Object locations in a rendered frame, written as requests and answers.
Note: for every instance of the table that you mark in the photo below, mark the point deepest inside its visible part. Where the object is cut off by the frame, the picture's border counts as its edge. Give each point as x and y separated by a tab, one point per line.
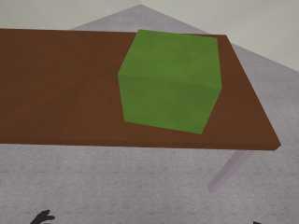
61	88

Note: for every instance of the carton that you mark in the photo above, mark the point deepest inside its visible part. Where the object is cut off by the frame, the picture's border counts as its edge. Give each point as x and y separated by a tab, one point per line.
170	80

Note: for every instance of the left robot hand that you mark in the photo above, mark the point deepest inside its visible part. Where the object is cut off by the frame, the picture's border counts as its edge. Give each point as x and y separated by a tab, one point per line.
43	216

